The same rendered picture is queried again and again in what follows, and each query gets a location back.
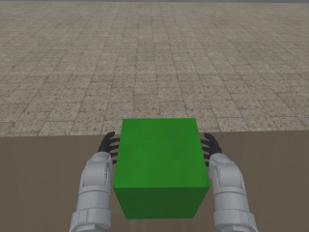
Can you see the right robot forearm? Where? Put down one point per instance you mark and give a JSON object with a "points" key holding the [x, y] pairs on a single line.
{"points": [[232, 212]]}

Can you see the carton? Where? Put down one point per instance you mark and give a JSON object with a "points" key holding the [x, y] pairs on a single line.
{"points": [[160, 169]]}

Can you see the robot left hand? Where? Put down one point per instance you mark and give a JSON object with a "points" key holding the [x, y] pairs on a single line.
{"points": [[106, 141]]}

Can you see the robot right hand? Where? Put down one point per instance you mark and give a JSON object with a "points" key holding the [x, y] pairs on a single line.
{"points": [[212, 149]]}

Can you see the left robot forearm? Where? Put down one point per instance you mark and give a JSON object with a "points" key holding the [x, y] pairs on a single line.
{"points": [[93, 204]]}

